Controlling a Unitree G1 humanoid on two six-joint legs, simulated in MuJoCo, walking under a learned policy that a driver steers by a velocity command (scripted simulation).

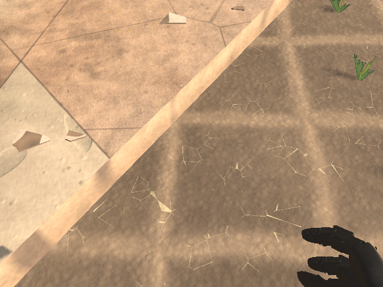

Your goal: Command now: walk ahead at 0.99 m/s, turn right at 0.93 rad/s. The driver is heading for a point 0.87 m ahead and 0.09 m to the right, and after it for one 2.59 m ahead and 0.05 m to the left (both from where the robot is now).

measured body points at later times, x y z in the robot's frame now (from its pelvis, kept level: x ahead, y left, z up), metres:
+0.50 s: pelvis +0.45 -0.03 -0.02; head +0.49 -0.05 +0.43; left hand +0.80 +0.03 -0.05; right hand +0.25 -0.23 -0.14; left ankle +0.29 +0.16 -0.73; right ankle +0.59 -0.18 -0.70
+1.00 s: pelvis +0.91 -0.23 -0.03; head +0.92 -0.24 +0.42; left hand +0.96 +0.03 -0.16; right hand +1.00 -0.51 -0.13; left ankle +1.05 -0.25 -0.73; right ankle +0.63 -0.19 -0.67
